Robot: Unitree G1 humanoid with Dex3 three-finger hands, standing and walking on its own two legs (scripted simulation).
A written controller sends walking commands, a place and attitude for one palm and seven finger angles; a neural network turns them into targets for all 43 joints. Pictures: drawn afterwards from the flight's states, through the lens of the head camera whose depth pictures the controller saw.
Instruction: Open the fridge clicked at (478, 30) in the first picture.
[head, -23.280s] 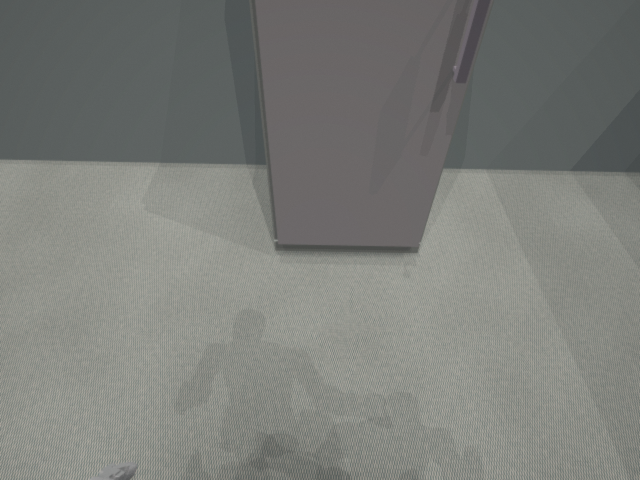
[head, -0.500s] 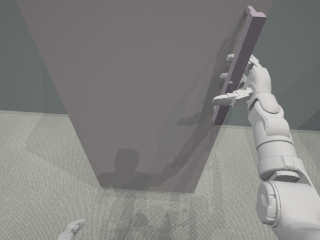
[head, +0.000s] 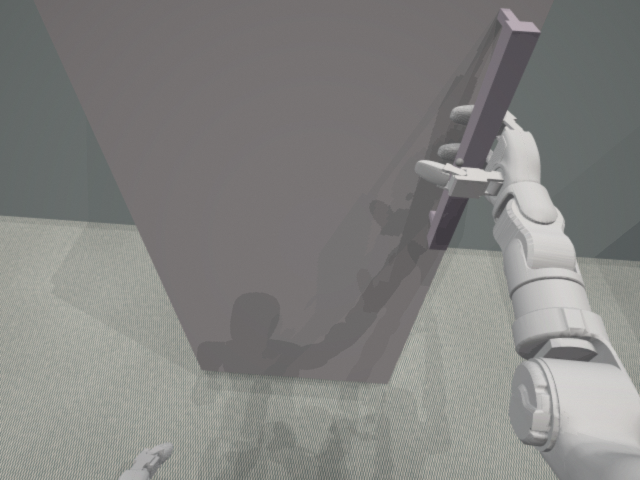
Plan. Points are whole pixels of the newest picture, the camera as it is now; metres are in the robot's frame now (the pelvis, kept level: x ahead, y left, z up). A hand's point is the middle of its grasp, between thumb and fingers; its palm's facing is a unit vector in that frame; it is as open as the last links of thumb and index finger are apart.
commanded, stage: grip the handle and tug to test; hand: right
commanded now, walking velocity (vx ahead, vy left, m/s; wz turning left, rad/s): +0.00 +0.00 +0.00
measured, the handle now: (465, 149) +0.49 -0.13 +0.19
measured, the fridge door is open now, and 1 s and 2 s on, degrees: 0 0 0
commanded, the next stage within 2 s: move the hooked fingers beside the handle in 1.02 s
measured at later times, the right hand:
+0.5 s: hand (454, 161) +0.45 -0.11 +0.20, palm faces -0.02 +1.00 +0.00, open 5.6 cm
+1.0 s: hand (455, 162) +0.45 -0.11 +0.20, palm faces -0.01 +1.00 +0.00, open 5.6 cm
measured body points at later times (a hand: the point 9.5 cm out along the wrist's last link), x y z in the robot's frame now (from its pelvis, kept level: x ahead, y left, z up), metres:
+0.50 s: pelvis +0.00 +0.00 +0.00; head +0.01 +0.01 +0.45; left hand +0.11 +0.25 -0.11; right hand +0.45 -0.17 +0.20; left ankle +0.01 +0.12 -0.74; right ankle -0.02 -0.12 -0.74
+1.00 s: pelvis +0.02 +0.00 +0.00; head +0.02 +0.02 +0.45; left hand +0.14 +0.24 -0.11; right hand +0.45 -0.17 +0.20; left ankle +0.01 +0.12 -0.74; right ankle -0.02 -0.12 -0.74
